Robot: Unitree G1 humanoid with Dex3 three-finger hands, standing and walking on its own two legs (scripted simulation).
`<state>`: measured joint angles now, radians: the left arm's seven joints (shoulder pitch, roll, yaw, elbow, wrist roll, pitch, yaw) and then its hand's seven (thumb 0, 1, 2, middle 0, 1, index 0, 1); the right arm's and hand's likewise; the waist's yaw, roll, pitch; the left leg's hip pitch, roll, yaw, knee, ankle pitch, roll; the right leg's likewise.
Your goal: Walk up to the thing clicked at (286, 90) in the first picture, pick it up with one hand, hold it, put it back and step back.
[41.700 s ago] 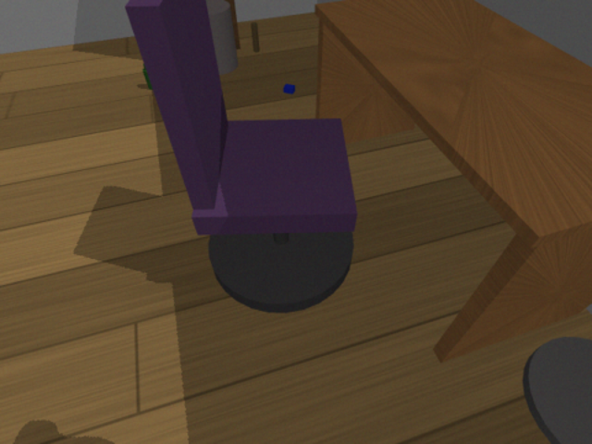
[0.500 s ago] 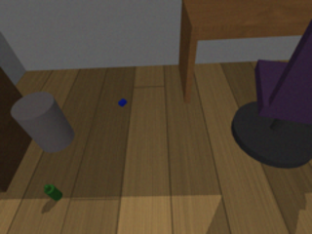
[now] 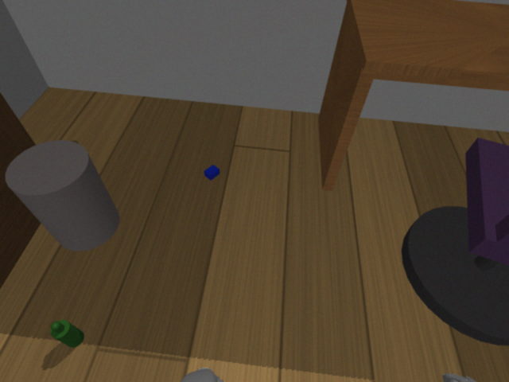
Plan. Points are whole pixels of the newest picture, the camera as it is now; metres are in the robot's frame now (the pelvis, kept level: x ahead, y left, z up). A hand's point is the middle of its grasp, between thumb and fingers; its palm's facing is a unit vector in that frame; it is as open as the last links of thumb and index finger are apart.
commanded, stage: walk up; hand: left
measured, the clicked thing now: (212, 172) +1.17 +0.21 -0.74
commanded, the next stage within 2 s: none
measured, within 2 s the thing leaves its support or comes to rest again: neither
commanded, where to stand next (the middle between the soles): +0.77 -0.02 m, yaw -3 degrees
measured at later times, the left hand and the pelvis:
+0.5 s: hand (142, 264) +0.35 +0.24 -0.11, palm faces -0.05 -0.91 -0.41, open 7.4 cm; pelvis +0.24 -0.03 +0.01, yaw -3 degrees
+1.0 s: hand (144, 205) +0.51 +0.28 -0.14, palm faces -0.10 -0.94 -0.34, open 7.4 cm; pelvis +0.44 +0.01 +0.02, yaw -3 degrees
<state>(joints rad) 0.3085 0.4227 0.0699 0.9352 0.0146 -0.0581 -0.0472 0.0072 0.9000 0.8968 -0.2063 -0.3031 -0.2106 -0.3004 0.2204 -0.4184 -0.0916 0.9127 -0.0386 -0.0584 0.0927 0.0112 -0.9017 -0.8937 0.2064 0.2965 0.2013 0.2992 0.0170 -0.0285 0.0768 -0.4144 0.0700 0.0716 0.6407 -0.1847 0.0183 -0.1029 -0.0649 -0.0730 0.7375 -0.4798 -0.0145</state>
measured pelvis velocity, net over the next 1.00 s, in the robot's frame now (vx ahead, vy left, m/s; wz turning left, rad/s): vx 0.44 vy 0.01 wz -0.05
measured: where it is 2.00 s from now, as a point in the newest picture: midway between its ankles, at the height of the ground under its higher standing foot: (253, 249)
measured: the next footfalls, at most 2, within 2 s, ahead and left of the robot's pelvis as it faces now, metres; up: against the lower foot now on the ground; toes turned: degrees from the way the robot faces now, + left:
right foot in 0.38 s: +0.34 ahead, -0.15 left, +0.00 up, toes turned -8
left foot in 0.78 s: +0.52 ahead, +0.11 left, +0.00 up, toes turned +4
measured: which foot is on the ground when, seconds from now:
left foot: down 0.00-0.40, up 0.42-0.76, down 0.78-1.00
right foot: up 0.00-0.36, down 0.38-0.80, up 0.82-1.00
